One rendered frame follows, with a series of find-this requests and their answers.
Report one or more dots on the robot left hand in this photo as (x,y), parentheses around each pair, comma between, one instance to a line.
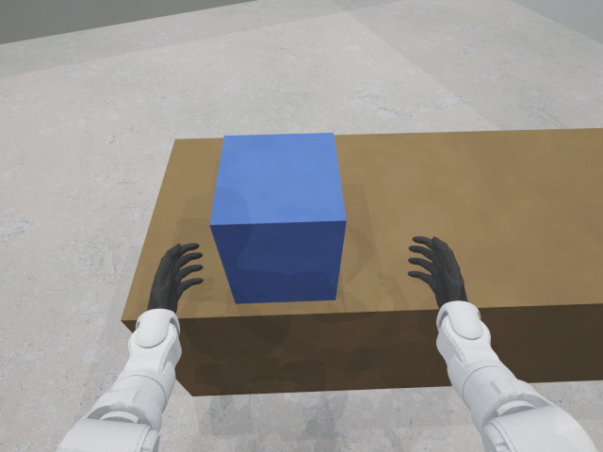
(167,287)

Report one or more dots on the robot right hand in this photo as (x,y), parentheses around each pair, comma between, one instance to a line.
(446,280)

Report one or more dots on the carton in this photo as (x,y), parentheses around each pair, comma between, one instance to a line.
(278,217)

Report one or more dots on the pedestal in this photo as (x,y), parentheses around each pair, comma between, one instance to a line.
(522,211)

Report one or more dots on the right robot upper arm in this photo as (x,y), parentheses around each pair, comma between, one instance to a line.
(545,429)

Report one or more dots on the left robot upper arm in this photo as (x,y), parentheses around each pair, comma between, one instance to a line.
(94,435)

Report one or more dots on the robot left forearm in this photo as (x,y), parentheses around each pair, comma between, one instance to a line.
(141,392)

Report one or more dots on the robot right forearm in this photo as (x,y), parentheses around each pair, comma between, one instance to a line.
(486,386)

